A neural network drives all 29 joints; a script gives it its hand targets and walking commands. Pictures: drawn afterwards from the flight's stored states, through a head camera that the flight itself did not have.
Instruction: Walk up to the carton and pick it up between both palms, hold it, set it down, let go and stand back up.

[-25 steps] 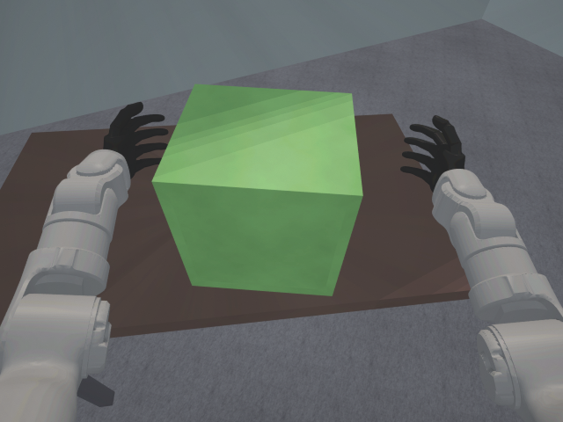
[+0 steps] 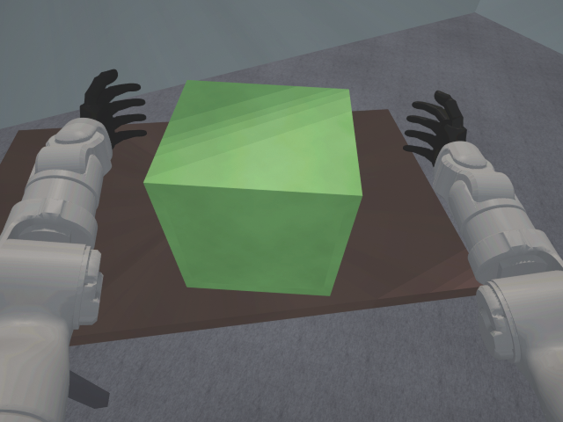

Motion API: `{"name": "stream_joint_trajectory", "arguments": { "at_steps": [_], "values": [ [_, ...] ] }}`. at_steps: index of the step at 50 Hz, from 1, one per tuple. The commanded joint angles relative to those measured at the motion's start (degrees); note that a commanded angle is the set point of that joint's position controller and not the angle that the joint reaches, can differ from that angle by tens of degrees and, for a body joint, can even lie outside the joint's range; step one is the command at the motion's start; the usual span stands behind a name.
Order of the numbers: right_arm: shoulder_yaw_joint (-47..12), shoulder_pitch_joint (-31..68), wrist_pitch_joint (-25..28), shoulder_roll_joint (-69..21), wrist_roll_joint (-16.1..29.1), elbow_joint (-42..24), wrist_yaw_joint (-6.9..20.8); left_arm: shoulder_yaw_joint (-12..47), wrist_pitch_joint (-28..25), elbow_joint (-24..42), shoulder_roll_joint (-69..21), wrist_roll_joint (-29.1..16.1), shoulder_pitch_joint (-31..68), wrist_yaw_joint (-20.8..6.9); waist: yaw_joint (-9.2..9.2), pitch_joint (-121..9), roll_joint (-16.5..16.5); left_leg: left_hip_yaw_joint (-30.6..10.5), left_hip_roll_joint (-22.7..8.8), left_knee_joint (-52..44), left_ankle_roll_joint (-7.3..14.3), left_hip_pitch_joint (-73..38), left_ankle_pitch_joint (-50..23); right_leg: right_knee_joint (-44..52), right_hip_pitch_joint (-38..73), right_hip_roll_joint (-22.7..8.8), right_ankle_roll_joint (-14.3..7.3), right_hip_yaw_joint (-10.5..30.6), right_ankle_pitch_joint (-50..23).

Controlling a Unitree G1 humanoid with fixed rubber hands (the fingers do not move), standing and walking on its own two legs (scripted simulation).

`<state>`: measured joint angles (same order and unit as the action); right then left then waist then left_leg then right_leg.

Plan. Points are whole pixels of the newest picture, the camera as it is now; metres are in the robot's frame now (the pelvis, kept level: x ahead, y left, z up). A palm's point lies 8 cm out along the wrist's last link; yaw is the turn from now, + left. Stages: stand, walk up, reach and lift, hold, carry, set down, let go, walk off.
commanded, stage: reach and lift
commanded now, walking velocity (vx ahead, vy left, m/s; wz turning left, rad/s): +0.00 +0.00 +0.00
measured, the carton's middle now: (262, 194) +0.47 +0.02 +0.04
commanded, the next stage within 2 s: none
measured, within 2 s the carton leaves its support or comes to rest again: neither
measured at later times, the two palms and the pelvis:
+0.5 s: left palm (129, 188) +0.45 +0.22 +0.09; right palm (420, 202) +0.41 -0.22 +0.07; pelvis -0.03 -0.01 -0.02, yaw +1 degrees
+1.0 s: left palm (146, 191) +0.46 +0.20 +0.07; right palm (393, 191) +0.42 -0.18 +0.08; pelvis -0.03 -0.01 -0.03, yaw +2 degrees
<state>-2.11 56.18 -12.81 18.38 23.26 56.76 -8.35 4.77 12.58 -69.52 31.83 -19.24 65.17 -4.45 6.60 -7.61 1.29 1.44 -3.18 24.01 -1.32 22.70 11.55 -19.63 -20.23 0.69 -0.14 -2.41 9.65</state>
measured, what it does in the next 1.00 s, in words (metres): stands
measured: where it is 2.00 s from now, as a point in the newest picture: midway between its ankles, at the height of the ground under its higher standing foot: outside the picture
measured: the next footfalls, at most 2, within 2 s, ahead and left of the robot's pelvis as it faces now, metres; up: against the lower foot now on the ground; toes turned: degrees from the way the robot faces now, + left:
none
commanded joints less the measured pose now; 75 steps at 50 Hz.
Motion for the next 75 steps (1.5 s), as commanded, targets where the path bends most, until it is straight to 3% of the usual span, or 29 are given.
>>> {"name": "stream_joint_trajectory", "arguments": {
  "at_steps": [1, 2, 7, 8, 10, 11, 14, 15, 17, 21, 22, 24, 30, 31, 34, 37, 39, 42, 43, 46, 52, 56, 58, 60, 62, 66, 68, 72, 75],
  "values": [
    [3.02, 28.23, 7.08, 10.89, -1.43, -7.19, 1.14, 1.01, -8.65, 8.61, 7.91, -1.77, 28.54, 0.12, 1.22, -36.75, -8.77, -2.28, 2.29, 4.82, -2.54, -23.50, -32.14, -2.76, 4.16, 2.01, 1.10, -1.46, -30.33],
    [3.50, 27.85, 7.35, 10.49, -1.36, -5.73, 1.22, 1.43, -9.12, 7.82, 7.95, -1.71, 29.21, 0.05, 1.07, -37.50, -11.12, -2.39, 2.21, 5.25, -2.89, -24.37, -33.16, -2.33, 2.53, 1.97, 0.90, -1.09, -29.60],
    [4.41, 29.67, 10.28, 10.87, -3.09, -1.35, 2.21, 4.59, -13.30, 2.48, 7.20, -3.49, 30.84, 0.65, -0.43, -35.94, -12.01, -1.94, 2.01, 4.56, -3.08, -19.84, -25.48, -3.61, -1.93, 1.45, 0.32, -1.75, -21.25],
    [5.73, 29.07, 10.88, 10.20, -4.22, 0.68, 2.43, 5.28, -14.68, 2.88, 7.26, -3.47, 32.34, 0.82, 0.80, -37.13, -12.94, -1.99, 2.14, 5.40, -3.41, -20.55, -25.27, -3.60, -3.59, 1.24, -0.22, -2.03, -20.11],
    [6.50, 28.60, 12.83, 9.79, -5.21, -0.61, 2.34, 4.71, -16.84, 2.47, 7.87, -3.73, 32.57, 1.26, 0.62, -40.75, -12.68, -1.42, 2.27, 6.40, -3.23, -19.44, -25.61, -4.40, -2.49, 0.86, 0.31, -1.78, -21.77],
    [5.98, 30.68, 13.62, 9.34, -4.80, -0.86, 2.49, 4.55, -17.76, 2.48, 7.61, -3.60, 32.73, 1.46, -0.70, -42.84, -12.61, -1.01, 2.31, 6.55, -3.17, -18.03, -26.51, -5.28, -1.94, 0.88, 0.23, -1.38, -23.48],
    [4.69, 29.07, 16.27, 8.44, -5.48, 0.98, 2.57, 3.69, -21.04, -4.85, 7.50, -3.39, 30.88, 1.54, -1.75, -42.42, -10.14, -0.64, 2.82, 7.53, -2.75, -10.66, -23.97, -8.57, 1.53, 0.38, 1.38, -1.31, -25.61],
    [5.46, 28.98, 16.70, 7.41, -6.12, 1.21, 2.55, 4.20, -22.29, -4.74, 7.15, -4.03, 30.88, 1.40, -0.62, -43.86, -9.45, -0.36, 2.88, 7.47, -2.56, -9.76, -22.23, -8.37, 1.13, 0.34, 1.38, -1.42, -25.68],
    [4.11, 30.60, 17.79, 6.82, -5.25, 1.28, 2.47, 4.60, -23.79, -8.31, 6.87, -3.64, 30.62, 0.98, -1.43, -45.20, -8.29, -0.27, 2.78, 7.00, -1.61, -6.26, -19.66, -9.54, 2.22, -0.52, 1.88, -0.91, -26.35],
    [4.27, 31.05, 19.66, 5.25, -6.55, 2.28, 2.05, 6.83, -27.32, -11.91, 6.14, -6.15, 32.97, 0.49, -0.51, -47.84, -5.29, 0.39, 3.06, 8.29, -1.15, -0.72, -14.98, -11.93, 0.37, -1.09, 2.32, -1.00, -23.47],
    [5.37, 30.74, 20.50, 5.83, -7.35, 1.14, 1.63, 7.25, -28.03, -10.05, 7.25, -6.22, 34.68, 0.80, 0.16, -49.42, -7.03, 0.26, 3.22, 8.27, -1.73, -0.79, -15.50, -12.85, 0.76, -0.63, 2.48, -1.73, -24.87],
    [4.00, 32.64, 20.58, 4.56, -6.44, 3.00, 1.42, 9.72, -28.64, -14.05, 4.11, -8.10, 35.58, 0.37, 1.10, -49.76, -6.67, 0.13, 3.06, 9.75, -1.57, 2.50, -12.29, -13.38, -2.38, -1.15, 2.01, -0.90, -21.00],
    [4.99, 35.60, 21.38, 3.36, -6.99, 0.21, 1.36, 12.44, -29.36, -11.90, 1.79, -9.90, 37.48, 0.56, 0.95, -54.14, -7.72, 0.27, 3.02, 10.98, -2.07, 2.42, -12.08, -14.92, -5.56, -1.05, 1.66, -1.91, -20.49],
    [4.68, 33.81, 21.25, 2.44, -6.56, 0.91, 1.24, 11.87, -29.30, -11.74, 1.42, -9.33, 37.72, 0.53, 1.54, -53.33, -6.89, 0.08, 3.02, 11.19, -2.01, 2.49, -13.13, -15.13, -4.72, -0.79, 1.33, -1.58, -21.83],
    [3.64, 33.70, 20.68, 3.21, -6.77, 3.45, 0.36, 9.06, -28.06, -13.24, 2.64, -7.21, 35.62, 0.58, -0.44, -51.82, -7.53, 0.71, 3.58, 10.86, -1.88, 4.16, -13.40, -15.88, -1.69, -1.40, 2.37, -1.25, -23.86],
    [4.83, 31.56, 20.32, 2.17, -7.96, 5.01, 0.19, 6.80, -27.60, -11.32, 1.73, -3.88, 34.60, 1.10, 0.33, -52.03, -8.51, 0.71, 3.83, 11.00, -2.35, 3.63, -15.10, -15.26, -0.77, -1.23, 1.69, -1.01, -25.42],
    [5.79, 31.92, 20.95, 3.07, -7.23, 4.83, 0.17, 6.36, -27.09, -10.22, 0.85, -2.77, 34.63, 1.85, -0.88, -53.00, -11.75, 0.38, 3.33, 11.28, -3.21, 0.56, -18.77, -15.33, -1.64, -0.75, 1.14, -1.23, -25.35],
    [7.33, 33.41, 20.52, 3.10, -9.15, 6.66, -0.28, 7.23, -26.53, -12.08, -0.83, -3.03, 36.23, 2.02, 1.42, -50.09, -11.66, -0.18, 3.03, 11.46, -3.81, -0.54, -15.57, -13.20, -6.95, -0.74, 0.45, -2.00, -19.02],
    [7.94, 33.33, 20.13, 3.35, -9.33, 7.24, -0.35, 7.19, -26.44, -12.23, -0.78, -3.65, 36.87, 2.25, 1.03, -47.44, -11.73, -0.10, 3.06, 10.60, -3.96, -1.52, -13.94, -12.67, -8.32, -0.92, 0.31, -2.46, -16.73],
    [8.71, 32.23, 20.04, 2.56, -8.75, 7.22, -0.07, 9.98, -26.56, -7.60, -2.35, -4.81, 37.45, 2.66, 2.77, -48.57, -13.99, -0.68, 2.88, 10.86, -4.87, -5.84, -15.99, -11.94, -10.65, -0.64, -0.33, -2.91, -16.54],
    [9.72, 33.38, 21.57, 1.74, -10.57, 4.61, -0.15, 6.70, -27.44, -7.33, -3.68, -1.87, 36.87, 3.21, 0.71, -52.72, -14.81, -0.63, 2.36, 12.31, -5.31, -8.34, -25.04, -11.93, -7.45, -0.41, -0.04, -2.11, -24.28],
    [9.15, 30.76, 21.01, 0.81, -10.74, 7.13, 0.58, 5.45, -26.96, -8.57, -4.93, -0.45, 34.20, 2.91, 0.58, -46.47, -15.43, -0.57, 2.49, 10.66, -5.57, -8.58, -25.01, -10.51, -6.85, -0.61, -0.04, -2.19, -21.77],
    [8.06, 30.93, 21.30, -0.32, -10.07, 6.37, 0.61, 4.94, -27.06, -7.85, -4.71, 0.61, 33.22, 3.05, -1.13, -47.15, -14.70, -0.65, 2.48, 11.04, -5.09, -10.75, -27.73, -10.66, -6.60, -0.37, -0.04, -1.70, -23.30],
    [9.12, 31.42, 21.65, 0.27, -10.26, 4.56, 0.35, 3.50, -27.12, -5.83, -3.50, 0.56, 33.80, 3.37, -0.69, -50.31, -16.01, -0.16, 2.38, 10.91, -5.38, -10.82, -27.74, -9.97, -5.84, -0.21, 0.43, -1.87, -23.63],
    [9.19, 31.08, 21.76, 0.04, -10.02, 3.93, 0.04, 3.62, -26.80, -4.89, -4.34, 0.48, 34.89, 3.10, 0.91, -50.42, -14.27, -0.71, 2.41, 11.60, -5.61, -11.91, -28.86, -10.03, -6.17, 0.26, 0.02, -2.40, -24.87],
    [10.24, 32.97, 21.82, -0.82, -12.14, 2.99, 0.04, 4.10, -27.83, -5.52, -6.04, -0.26, 36.94, 3.69, 0.30, -51.36, -13.41, -0.78, 1.82, 10.89, -5.65, -12.60, -26.08, -8.93, -8.37, 0.01, -0.21, -2.76, -20.14],
    [10.36, 32.80, 21.76, -2.13, -12.87, 2.23, 0.15, 4.18, -27.90, -6.66, -7.61, -1.17, 36.56, 3.43, 0.87, -49.25, -9.99, -0.19, 1.94, 9.94, -5.43, -11.09, -23.06, -9.10, -8.60, -0.06, -0.06, -2.51, -18.52],
    [10.91, 33.11, 22.20, -3.98, -15.33, 0.62, -0.99, 1.95, -28.56, -8.53, -7.39, 0.68, 34.34, 2.09, 1.36, -50.67, -7.09, 0.03, 2.96, 10.44, -4.05, -7.32, -23.46, -10.39, -2.89, -0.34, 1.75, -2.28, -25.94],
    [10.25, 31.51, 22.06, -5.99, -15.82, 1.22, -1.35, -2.04, -28.73, -10.21, -7.46, 3.14, 32.62, 1.46, -0.04, -47.57, -4.29, 0.41, 3.06, 9.22, -2.72, -5.11, -23.87, -10.44, 1.64, -0.93, 2.21, -1.37, -28.66]
  ]
}}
